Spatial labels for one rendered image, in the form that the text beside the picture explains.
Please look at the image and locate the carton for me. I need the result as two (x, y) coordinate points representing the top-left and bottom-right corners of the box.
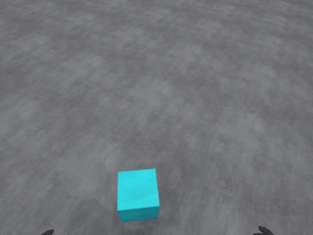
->
(117, 168), (159, 222)

